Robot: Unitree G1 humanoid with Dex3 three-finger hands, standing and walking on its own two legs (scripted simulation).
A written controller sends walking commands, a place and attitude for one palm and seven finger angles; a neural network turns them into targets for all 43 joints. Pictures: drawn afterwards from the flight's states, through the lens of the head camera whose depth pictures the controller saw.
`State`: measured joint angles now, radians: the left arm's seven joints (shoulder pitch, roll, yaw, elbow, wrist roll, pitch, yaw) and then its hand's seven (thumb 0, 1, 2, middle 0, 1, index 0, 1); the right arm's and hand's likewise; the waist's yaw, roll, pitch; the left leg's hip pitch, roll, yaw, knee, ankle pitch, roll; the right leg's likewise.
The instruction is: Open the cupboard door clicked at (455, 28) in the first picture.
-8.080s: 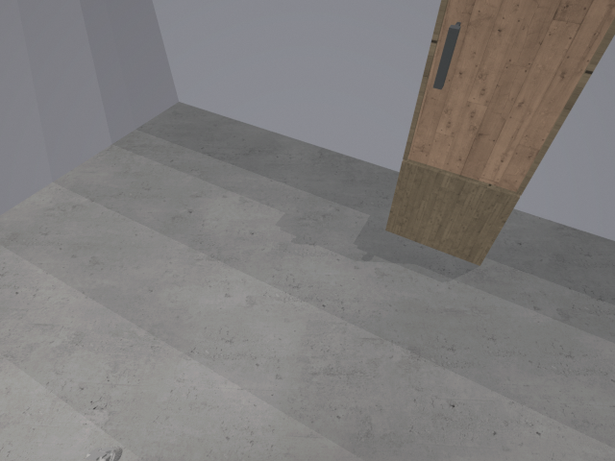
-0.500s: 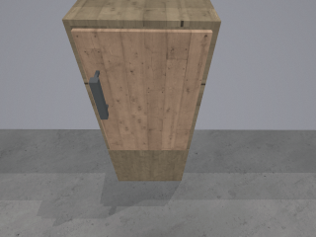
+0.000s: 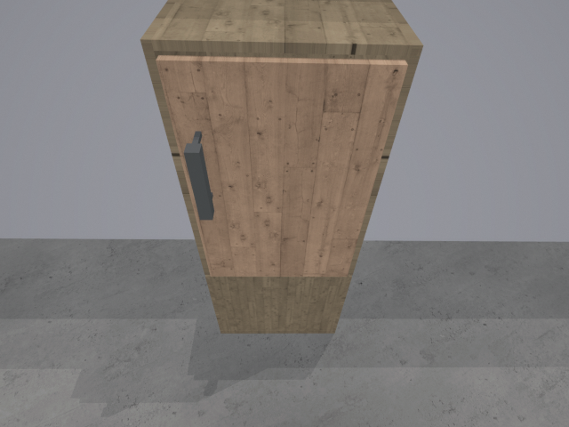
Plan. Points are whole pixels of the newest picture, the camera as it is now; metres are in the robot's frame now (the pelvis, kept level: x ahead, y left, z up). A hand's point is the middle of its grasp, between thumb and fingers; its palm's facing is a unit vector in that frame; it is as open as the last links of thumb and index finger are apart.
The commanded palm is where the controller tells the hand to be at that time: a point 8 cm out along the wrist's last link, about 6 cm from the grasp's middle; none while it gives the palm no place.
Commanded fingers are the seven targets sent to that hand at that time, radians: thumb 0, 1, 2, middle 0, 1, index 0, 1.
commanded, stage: look again from close up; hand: left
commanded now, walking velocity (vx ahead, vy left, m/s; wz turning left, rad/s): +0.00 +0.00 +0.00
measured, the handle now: (202, 177) +0.52 +0.19 +0.05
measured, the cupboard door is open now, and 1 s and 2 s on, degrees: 0 0 0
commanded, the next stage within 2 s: raise the hand with hooked fingers in 0.16 s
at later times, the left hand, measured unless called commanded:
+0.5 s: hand (141, 367) +0.20 +0.21 +0.00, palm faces +0.19 -0.98 -0.05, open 7.7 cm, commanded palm +0.11 +0.26 -0.04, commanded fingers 0.00 0.60 0.77 -0.22 -0.50 -0.22 -0.50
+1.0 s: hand (131, 369) +0.19 +0.22 -0.01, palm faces +0.07 -1.00 -0.05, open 10.5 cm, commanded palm +0.15 +0.28 +0.00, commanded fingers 0.00 0.01 0.52 -0.26 -0.87 -0.26 -0.87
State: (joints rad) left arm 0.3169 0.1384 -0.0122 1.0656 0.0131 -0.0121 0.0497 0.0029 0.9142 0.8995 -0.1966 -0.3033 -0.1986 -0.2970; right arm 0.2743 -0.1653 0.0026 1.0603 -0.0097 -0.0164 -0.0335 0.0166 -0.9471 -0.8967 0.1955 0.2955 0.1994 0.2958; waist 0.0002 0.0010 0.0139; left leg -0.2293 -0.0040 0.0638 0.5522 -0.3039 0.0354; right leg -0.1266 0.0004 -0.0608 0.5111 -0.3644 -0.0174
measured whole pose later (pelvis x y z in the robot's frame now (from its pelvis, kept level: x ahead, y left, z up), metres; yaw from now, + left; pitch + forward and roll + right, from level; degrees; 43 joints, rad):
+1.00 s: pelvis -0.03 -0.02 -0.06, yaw +2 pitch +12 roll -2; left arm 0.29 0.31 0.29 0.13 -0.35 -0.32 -0.36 0.01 0.24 0.62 -0.24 -0.73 -0.25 -0.72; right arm 0.25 -0.21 0.04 0.59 0.04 -0.19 -0.07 0.01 -0.90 -0.90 0.20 0.30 0.21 0.30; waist -0.01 0.03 -0.12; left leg -0.78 0.02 -0.01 1.02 -0.45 0.01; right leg -0.70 0.05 -0.13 0.98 -0.49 -0.07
